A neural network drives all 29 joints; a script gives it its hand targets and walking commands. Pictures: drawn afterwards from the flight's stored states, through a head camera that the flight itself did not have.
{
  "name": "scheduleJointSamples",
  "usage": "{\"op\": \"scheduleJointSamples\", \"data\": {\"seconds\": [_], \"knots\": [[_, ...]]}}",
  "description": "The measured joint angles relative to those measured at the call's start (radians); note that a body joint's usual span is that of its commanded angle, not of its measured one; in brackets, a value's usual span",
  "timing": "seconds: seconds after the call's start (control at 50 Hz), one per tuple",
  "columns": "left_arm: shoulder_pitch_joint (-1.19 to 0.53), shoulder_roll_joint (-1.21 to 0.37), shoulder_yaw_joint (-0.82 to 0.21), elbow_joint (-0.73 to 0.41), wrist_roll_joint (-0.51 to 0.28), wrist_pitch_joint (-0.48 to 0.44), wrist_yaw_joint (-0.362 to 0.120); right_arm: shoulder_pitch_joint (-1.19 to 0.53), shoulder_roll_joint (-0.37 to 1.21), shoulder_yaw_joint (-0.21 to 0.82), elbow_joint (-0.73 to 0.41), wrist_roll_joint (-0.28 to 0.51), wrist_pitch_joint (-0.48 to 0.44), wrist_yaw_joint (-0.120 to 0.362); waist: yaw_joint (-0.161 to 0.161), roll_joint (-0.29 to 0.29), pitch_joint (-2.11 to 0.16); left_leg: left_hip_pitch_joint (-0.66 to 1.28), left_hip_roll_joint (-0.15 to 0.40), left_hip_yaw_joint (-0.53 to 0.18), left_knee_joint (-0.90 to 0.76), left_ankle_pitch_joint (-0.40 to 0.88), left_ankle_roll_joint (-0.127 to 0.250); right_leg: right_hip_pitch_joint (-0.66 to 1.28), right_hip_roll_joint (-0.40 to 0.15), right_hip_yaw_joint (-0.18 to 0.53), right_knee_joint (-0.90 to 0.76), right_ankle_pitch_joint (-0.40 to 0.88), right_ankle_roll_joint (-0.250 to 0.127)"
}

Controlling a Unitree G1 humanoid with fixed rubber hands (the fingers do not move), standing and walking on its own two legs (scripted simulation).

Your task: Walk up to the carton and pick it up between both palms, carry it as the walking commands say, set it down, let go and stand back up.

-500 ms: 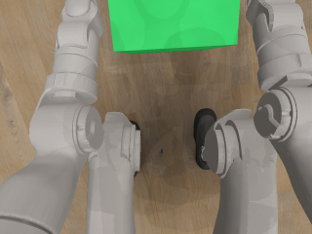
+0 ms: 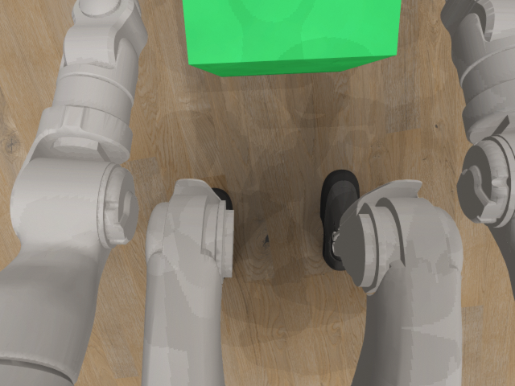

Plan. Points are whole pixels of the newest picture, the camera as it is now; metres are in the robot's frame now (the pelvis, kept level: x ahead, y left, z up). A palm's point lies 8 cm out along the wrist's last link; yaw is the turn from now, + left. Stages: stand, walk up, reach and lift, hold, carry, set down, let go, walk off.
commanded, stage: set down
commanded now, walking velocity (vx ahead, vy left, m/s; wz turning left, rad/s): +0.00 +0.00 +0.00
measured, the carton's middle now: out of the picture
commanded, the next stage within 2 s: let go in 1.28 s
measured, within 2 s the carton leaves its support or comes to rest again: neither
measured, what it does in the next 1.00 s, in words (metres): rises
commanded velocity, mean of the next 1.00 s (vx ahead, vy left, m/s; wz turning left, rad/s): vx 0.00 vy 0.00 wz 0.00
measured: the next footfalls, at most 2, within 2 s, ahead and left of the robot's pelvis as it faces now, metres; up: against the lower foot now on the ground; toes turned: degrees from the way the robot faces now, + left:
none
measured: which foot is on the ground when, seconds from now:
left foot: down 0.00-1.00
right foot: down 0.00-1.00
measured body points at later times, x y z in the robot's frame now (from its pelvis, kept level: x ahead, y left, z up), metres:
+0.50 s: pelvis +0.02 +0.00 +0.10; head +0.35 -0.02 +0.39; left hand +0.57 +0.17 -0.02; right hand +0.57 -0.22 -0.02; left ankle +0.10 +0.13 -0.34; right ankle +0.13 -0.13 -0.34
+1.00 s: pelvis +0.03 +0.00 +0.23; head +0.35 -0.02 +0.55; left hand +0.57 +0.17 +0.13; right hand +0.57 -0.22 +0.13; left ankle +0.10 +0.13 -0.34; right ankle +0.13 -0.13 -0.34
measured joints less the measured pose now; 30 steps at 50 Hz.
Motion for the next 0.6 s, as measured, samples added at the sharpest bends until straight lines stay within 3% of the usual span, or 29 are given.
{"op": "scheduleJointSamples", "data": {"seconds": [0.16, 0.32, 0.6], "knots": [[0.06, -0.029, 0.034, -0.097, 0.02, 0.041, 0.02, 0.075, 0.031, -0.022, -0.136, -0.036, 0.049, -0.015, -0.007, 0.014, -0.082, 0.041, 0.008, 0.008, -0.052, -0.013, 0.012, 0.041, 0.001, 0.006, -0.049, -0.016, 0.004], [0.12, -0.068, 0.111, -0.1, 0.094, 0.054, 0.01, 0.148, 0.061, -0.078, -0.172, -0.106, 0.079, 0.002, -0.001, 0.004, -0.224, 0.097, 0.024, 0.016, -0.181, -0.004, 0.019, 0.092, 0.007, 0.011, -0.17, -0.009, 0.001], [0.202, -0.079, 0.143, -0.194, 0.134, 0.096, -0.014, 0.222, 0.092, -0.144, -0.261, -0.164, 0.129, 0.019, 0.002, -0.009, -0.34, 0.213, 0.032, 0.006, -0.426, 0.058, 0.02, 0.216, 0.0, 0.0, -0.408, 0.037, -0.011]]}}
